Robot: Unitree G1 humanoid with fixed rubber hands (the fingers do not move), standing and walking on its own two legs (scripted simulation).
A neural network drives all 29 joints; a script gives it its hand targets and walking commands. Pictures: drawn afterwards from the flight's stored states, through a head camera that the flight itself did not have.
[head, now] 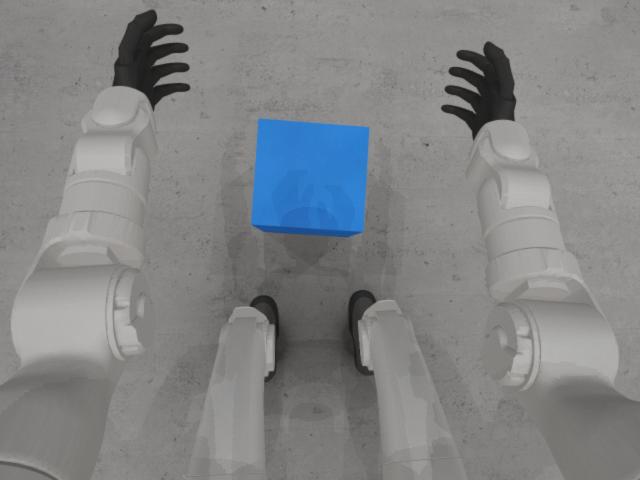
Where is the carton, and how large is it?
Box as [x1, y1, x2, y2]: [251, 118, 368, 236]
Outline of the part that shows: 259,118 251,224 263,231 336,236 349,236 363,231 368,127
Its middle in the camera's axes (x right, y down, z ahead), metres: -0.02 -0.11 +0.86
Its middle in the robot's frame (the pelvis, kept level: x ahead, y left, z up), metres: +0.48 -0.01 -0.51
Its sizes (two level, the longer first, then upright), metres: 0.210 0.200 0.250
